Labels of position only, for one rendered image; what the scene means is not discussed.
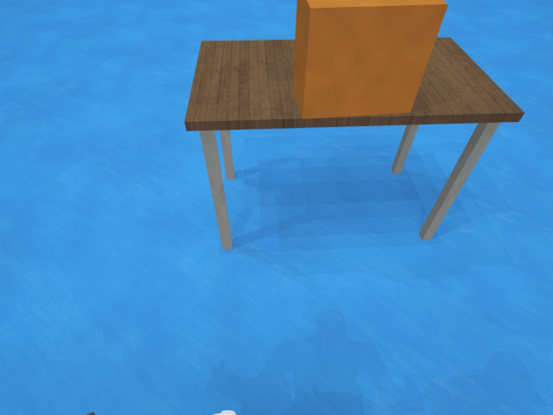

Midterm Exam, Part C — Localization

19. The carton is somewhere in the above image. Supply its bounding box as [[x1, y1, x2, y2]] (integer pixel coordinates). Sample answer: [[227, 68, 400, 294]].
[[293, 0, 448, 119]]

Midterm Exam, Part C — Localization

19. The table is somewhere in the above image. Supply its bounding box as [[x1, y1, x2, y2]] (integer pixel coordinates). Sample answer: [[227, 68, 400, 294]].
[[184, 37, 524, 250]]

